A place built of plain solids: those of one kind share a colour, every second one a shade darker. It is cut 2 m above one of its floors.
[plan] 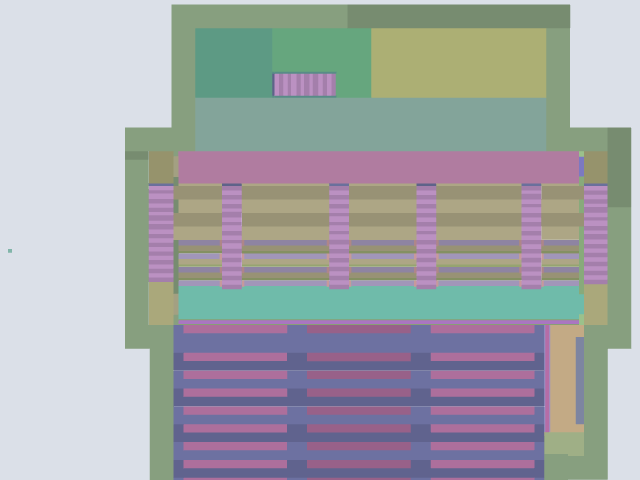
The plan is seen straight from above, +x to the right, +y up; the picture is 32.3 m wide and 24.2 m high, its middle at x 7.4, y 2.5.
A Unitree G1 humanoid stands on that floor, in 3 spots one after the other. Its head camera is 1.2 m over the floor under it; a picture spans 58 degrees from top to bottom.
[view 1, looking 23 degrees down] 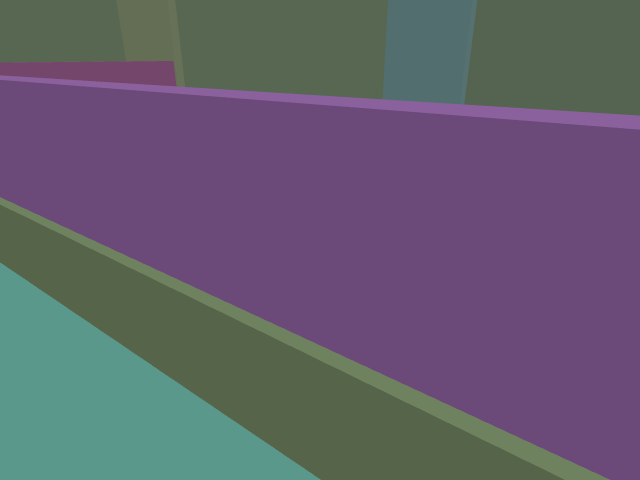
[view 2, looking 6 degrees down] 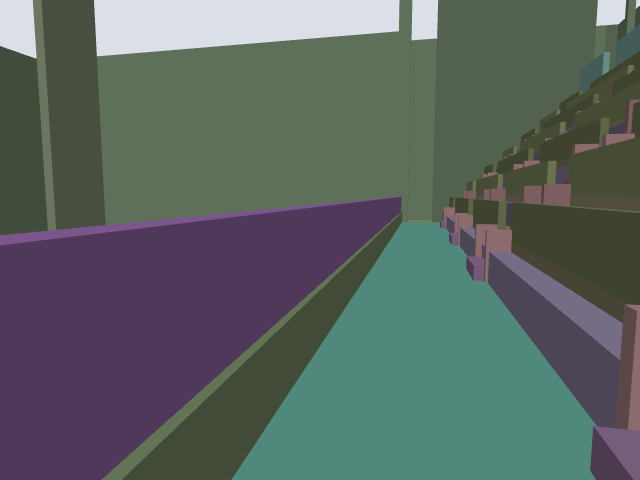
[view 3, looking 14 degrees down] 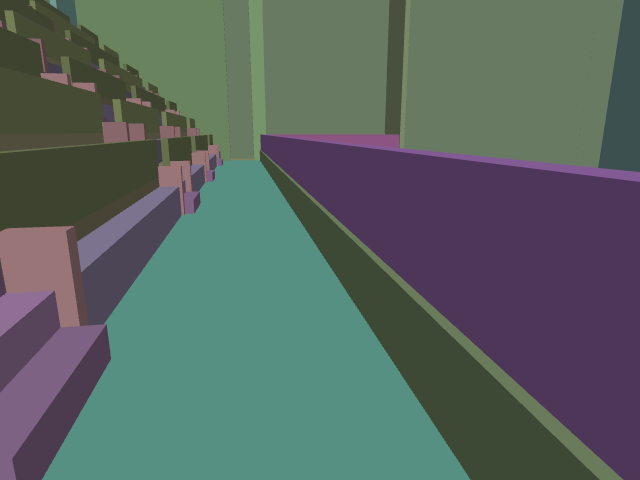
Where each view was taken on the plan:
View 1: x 9.76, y -0.74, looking -53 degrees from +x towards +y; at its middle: rail_front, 1.09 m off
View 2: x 19.56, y -0.74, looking -167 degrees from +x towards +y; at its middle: rail_front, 3.58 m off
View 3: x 1.16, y -0.74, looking -10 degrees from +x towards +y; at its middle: parapet_front_plaster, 4.46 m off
